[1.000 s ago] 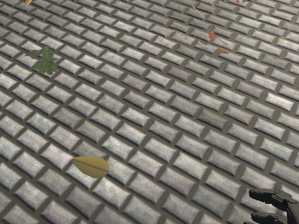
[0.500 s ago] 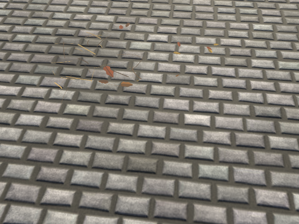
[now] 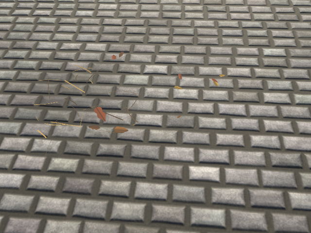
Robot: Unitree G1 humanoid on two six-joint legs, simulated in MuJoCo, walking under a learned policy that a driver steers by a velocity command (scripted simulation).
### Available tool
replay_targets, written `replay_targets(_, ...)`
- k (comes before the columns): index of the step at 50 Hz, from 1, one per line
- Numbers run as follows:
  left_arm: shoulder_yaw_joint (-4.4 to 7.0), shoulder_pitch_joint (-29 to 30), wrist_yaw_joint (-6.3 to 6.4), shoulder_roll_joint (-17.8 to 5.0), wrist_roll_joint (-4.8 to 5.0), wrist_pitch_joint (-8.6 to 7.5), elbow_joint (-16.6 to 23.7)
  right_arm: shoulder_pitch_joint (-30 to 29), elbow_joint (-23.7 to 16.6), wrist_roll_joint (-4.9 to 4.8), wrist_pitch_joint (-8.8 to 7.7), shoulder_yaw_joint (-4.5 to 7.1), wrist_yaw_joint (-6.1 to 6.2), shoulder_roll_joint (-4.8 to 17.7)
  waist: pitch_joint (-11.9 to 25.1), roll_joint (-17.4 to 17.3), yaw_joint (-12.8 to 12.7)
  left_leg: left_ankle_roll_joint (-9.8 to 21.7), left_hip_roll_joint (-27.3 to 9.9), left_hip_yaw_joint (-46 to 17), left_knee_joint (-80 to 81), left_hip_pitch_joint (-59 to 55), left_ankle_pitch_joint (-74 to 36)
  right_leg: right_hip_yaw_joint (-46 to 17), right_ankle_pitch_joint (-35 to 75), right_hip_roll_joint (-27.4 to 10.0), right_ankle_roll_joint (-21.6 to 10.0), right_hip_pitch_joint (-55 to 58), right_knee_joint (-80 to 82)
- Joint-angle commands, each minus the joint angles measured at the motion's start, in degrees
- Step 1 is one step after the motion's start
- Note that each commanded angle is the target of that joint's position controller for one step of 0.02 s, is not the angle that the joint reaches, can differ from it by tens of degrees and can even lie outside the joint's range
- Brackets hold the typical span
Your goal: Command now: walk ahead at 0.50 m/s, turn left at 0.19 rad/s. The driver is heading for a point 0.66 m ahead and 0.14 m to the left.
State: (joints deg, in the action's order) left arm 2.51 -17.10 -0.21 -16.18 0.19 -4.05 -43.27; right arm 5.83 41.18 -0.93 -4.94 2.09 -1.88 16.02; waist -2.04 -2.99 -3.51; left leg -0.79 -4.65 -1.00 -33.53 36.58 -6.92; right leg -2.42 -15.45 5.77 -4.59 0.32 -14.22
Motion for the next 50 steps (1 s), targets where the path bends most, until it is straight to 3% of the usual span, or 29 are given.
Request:
replay_targets(1, 2.81, -3.8, 0.34, -9.8, 0.06, -0.03, 0.1, -8.4, -6.4, -0.39, -1.28, 0.87, -1.20, 4.6, -2.7, 5.9, -2.2, 2.6, 0.8, 0.0, 2.6, 3.3, 2.9, -4.0, 20.8, -18.8, -6.8, 3.2, 2.4)
replay_targets(4, 3.25, -2.1, 0.97, -11.0, -0.05, 0.76, 0.0, -4.4, -6.3, -0.18, -1.14, 1.47, -1.91, 5.9, 0.5, 7.2, 0.7, 5.5, 4.2, 2.1, 3.1, -2.3, 10.7, -1.1, 41.3, -19.2, -4.7, 7.0, -4.6)
replay_targets(5, 3.35, -1.4, 1.23, -11.5, -0.23, 1.15, 0.3, 0.2, -5.3, 0.02, -0.89, 2.32, -1.72, 7.4, 4.1, 7.8, 3.2, 6.7, 6.4, 4.0, 2.7, -8.6, 12.5, 0.2, 52.1, -18.2, -3.9, 7.3, -10.9)
replay_targets(6, 3.09, -0.1, 1.58, -11.2, -0.26, 1.68, 0.8, 7.8, -3.4, 0.20, -0.67, 3.59, -1.32, 9.5, 8.7, 6.6, 7.5, 8.3, 8.4, 5.2, 4.6, -19.4, 10.2, 2.9, 57.1, -15.8, -2.2, 4.4, -21.8)
replay_targets(7, 2.23, -0.9, 2.11, -9.6, -1.18, 1.55, 2.2, 16.2, -2.4, 0.32, -0.30, 4.65, -0.70, 13.1, 15.2, 1.6, 10.5, 11.9, 0.4, -6.8, 3.5, -36.5, 7.0, 4.4, 42.5, -13.7, -0.1, -8.1, -38.3)
replay_targets(8, 0.26, -8.0, 1.11, -3.2, -1.75, 0.11, 3.8, 18.1, -2.3, 0.17, -0.56, 5.48, -0.84, 17.2, 20.8, -12.8, 5.7, 23.7, -13.1, -38.3, 8.4, -56.4, 16.7, 2.7, -6.7, -0.8, 4.7, -33.5, -59.7)
replay_targets(9, 0.57, -4.4, 0.19, -7.3, -0.34, -1.64, 3.4, 19.6, -2.0, -0.70, -0.38, 4.24, -0.71, 11.3, 22.8, -8.2, 9.2, 23.3, -13.6, -45.7, 14.6, -60.0, 26.4, -5.4, -15.3, -1.8, 4.4, -41.4, -65.3)
replay_targets(10, 1.10, 1.5, -0.55, -9.5, 1.65, -2.91, 5.5, 16.4, -2.7, -0.36, -0.13, 3.73, -0.21, 9.7, 14.0, -5.1, 9.8, 20.5, -12.1, -37.5, 16.0, -53.8, 26.4, -5.8, -10.9, -5.1, 3.6, -45.7, -64.6)
replay_targets(11, 0.75, 4.8, -0.54, -8.9, 1.26, -3.68, 6.5, 13.5, -3.5, 0.06, 0.08, 3.56, 0.05, 9.3, 9.6, 1.4, 8.6, 18.7, -9.9, -31.9, 16.6, -45.9, 21.8, -4.9, -7.1, -7.4, 3.2, -44.5, -60.6)
replay_targets(12, 1.01, 7.3, -0.24, -8.5, -0.38, -3.82, 6.7, 10.9, -4.1, 0.25, 0.28, 3.02, 0.06, 8.0, 4.8, 5.7, 6.9, 17.1, -7.3, -26.8, 18.1, -38.3, 14.7, -3.8, -4.6, -8.9, 3.4, -42.2, -55.0)
replay_targets(13, 1.27, 5.8, -0.17, -8.6, -0.88, -3.52, 7.3, 9.6, -4.8, 0.94, 0.22, 2.88, 0.36, 8.2, 4.9, 2.5, 4.6, 18.0, -6.7, -25.2, 19.0, -34.1, 8.7, -4.1, -3.2, -9.7, 4.0, -38.8, -52.7)
replay_targets(16, 0.95, 3.4, 0.18, -6.9, -1.36, -2.07, 6.9, 8.6, -5.0, 0.36, 0.37, 3.00, 1.04, 8.4, 3.9, 0.9, 2.6, 18.4, -4.2, -19.9, 20.6, -27.2, 1.3, -2.3, -2.8, -10.5, 6.9, -35.7, -44.9)
replay_targets(19, 0.08, 9.4, 0.49, -4.7, -1.51, -1.55, 8.6, 10.3, -4.0, -0.17, 0.75, 3.69, 2.04, 10.5, 2.1, 0.6, 4.4, 16.3, -1.1, -15.4, 20.9, -22.2, 0.7, -0.8, 7.7, -9.0, 9.0, -33.9, -32.4)
replay_targets(22, -0.24, 15.3, 0.10, -3.8, -0.91, -2.06, 9.6, 13.0, -2.7, -0.48, 1.60, 3.78, 2.69, 10.7, 2.5, -0.9, 7.0, 13.4, 1.1, -14.5, 19.5, -20.5, 5.0, -0.4, 19.0, -6.0, 9.3, -28.4, -21.1)
replay_targets(27, 1.07, 18.3, -0.73, -6.6, 0.11, -3.12, 10.6, 15.4, -1.5, -0.78, 2.75, 3.78, 3.09, 10.0, 2.6, -2.8, 7.0, 11.5, -1.8, -22.8, 13.1, -28.4, 10.4, -3.3, 15.5, -4.8, 7.1, -26.0, -13.2)
replay_targets(29, 2.07, 13.4, -0.57, -7.9, 0.23, -3.62, 9.4, 13.8, -1.9, -0.54, 3.09, 3.75, 3.04, 9.5, 3.7, -4.2, 3.9, 10.1, -1.5, -24.3, 8.6, -28.8, 7.9, -2.4, 12.7, -5.0, 4.6, -19.3, -10.4)
replay_targets(30, 2.87, 7.8, -0.25, -9.4, -0.36, -3.88, 8.2, 13.4, -2.3, -0.12, 2.93, 2.99, 2.83, 7.4, 7.8, -3.4, 1.1, 8.5, 0.8, -21.7, 1.8, -27.4, 5.3, -3.0, 13.2, -7.4, 2.3, -10.1, -9.7)
replay_targets(31, 3.58, -0.5, 0.18, -12.1, -1.28, -3.92, 7.5, 14.3, -3.1, 0.90, 2.65, 1.69, 2.63, 4.0, 15.8, 2.4, -1.8, 6.6, 4.2, -16.8, -13.1, -21.2, 13.6, -12.2, 10.3, -16.8, -1.6, 4.0, -11.0)
replay_targets(32, 4.82, -5.2, -0.19, -16.4, -1.51, -3.07, 4.7, 23.1, -3.9, -0.72, 2.03, 0.62, 2.53, 1.0, 20.7, 20.9, 1.8, 2.8, 12.0, -9.5, -30.4, -1.1, 39.3, -38.4, -0.3, -28.4, -12.0, 19.9, -6.7)
replay_targets(33, 3.95, -5.0, -0.64, -11.1, 0.22, -2.88, 4.8, 22.8, -2.1, -1.38, 1.84, 1.43, 2.73, 6.6, 16.8, 15.8, 0.3, 2.1, 7.5, -10.6, -37.6, 6.1, 39.6, -44.3, -13.8, -29.0, -11.8, 17.6, -3.6)
replay_targets(34, 2.98, -2.7, -0.55, -7.6, 0.33, -2.67, 5.1, 16.0, -2.7, -1.05, 1.94, 2.23, 2.68, 9.4, 9.1, 9.9, -1.3, 1.9, 5.8, -10.2, -39.3, 7.7, 34.1, -35.4, -13.2, -26.0, -9.2, 11.1, -2.6)
replay_targets(35, 2.50, -0.1, -0.61, -6.9, -0.32, -2.34, 5.3, 11.9, -3.7, -0.29, 1.93, 2.20, 2.76, 9.0, 5.2, 6.3, -0.7, 1.7, 4.2, -8.2, -38.3, 6.7, 30.5, -28.4, -6.6, -23.4, -7.8, 4.8, -1.8)
replay_targets(36, 2.09, 2.0, -0.64, -6.0, -0.73, -2.17, 5.0, 8.9, -4.6, 0.46, 1.69, 2.26, 2.70, 8.2, 1.4, 5.7, 0.2, 1.3, 3.4, -7.9, -35.5, 5.9, 28.4, -23.5, 5.1, -21.4, -7.8, -0.7, -1.1)
replay_targets(37, 1.63, 3.2, -0.59, -5.2, -1.22, -2.26, 4.9, 8.8, -4.8, 0.59, 1.67, 2.29, 2.46, 7.4, 0.9, 6.7, 1.8, 1.0, 2.4, -7.2, -33.2, 2.8, 27.9, -18.6, 17.4, -19.7, -7.2, -4.1, -0.9)
replay_targets(39, 1.37, 3.8, -0.84, -4.5, -0.96, -2.57, 3.7, 10.5, -4.2, 0.64, 1.98, 1.68, 2.28, 4.7, 2.6, 8.2, 3.7, -0.3, 2.3, -5.0, -26.9, -1.6, 29.1, -11.8, 37.2, -18.1, -7.5, -6.7, -1.7)
replay_targets(41, 1.80, 4.6, -0.66, -6.6, -0.57, -2.33, 2.5, 9.6, -4.5, 1.18, 2.24, 0.84, 2.31, 2.7, 4.1, 8.8, 4.2, -1.6, 2.3, -2.8, -19.1, -4.6, 26.2, -7.6, 45.9, -17.8, -8.2, -8.2, -1.4)
replay_targets(43, 2.26, 5.0, -0.22, -8.6, -0.17, -1.43, 1.5, 8.0, -4.4, 1.21, 2.38, 0.27, 2.06, 2.0, 6.2, 9.2, 3.7, -1.7, 2.5, -1.2, -11.3, -10.2, 18.3, -3.9, 47.0, -16.5, -7.5, -10.2, -1.1)
replay_targets(47, 2.14, 2.2, 0.15, -9.1, 0.47, -0.18, -1.0, 2.6, -5.2, 1.00, 2.50, 0.69, 1.48, 3.6, 6.6, 9.0, 1.8, -0.5, 4.0, -1.0, -2.1, -15.0, 10.0, -2.9, 40.5, -16.5, -5.9, -8.7, -2.8)
replay_targets(50, 1.83, 3.2, 0.29, -8.8, 1.20, 0.38, -2.0, 3.3, -4.9, 1.60, 2.23, 1.45, 1.39, 4.7, 6.4, 8.2, 3.9, 2.3, 5.0, -0.4, 7.2, -21.4, 5.7, -3.9, 32.7, -16.0, -3.4, -8.5, -7.9)
